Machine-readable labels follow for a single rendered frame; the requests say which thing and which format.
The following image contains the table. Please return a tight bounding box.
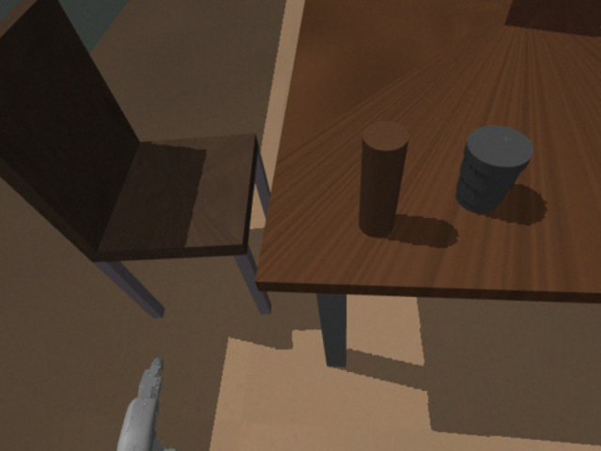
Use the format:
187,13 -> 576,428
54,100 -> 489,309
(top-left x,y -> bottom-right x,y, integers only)
255,0 -> 601,367

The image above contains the chair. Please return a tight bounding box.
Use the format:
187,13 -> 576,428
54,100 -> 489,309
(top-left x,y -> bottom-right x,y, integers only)
0,0 -> 271,319

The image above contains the left robot hand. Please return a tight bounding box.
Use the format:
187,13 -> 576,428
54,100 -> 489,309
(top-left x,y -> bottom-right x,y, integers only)
116,357 -> 178,451

